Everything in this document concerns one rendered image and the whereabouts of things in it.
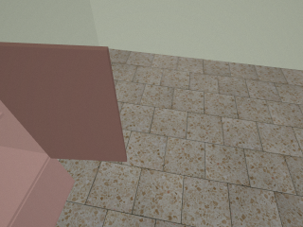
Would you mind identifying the cupboard door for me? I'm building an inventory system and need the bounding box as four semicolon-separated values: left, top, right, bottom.
0;42;128;162

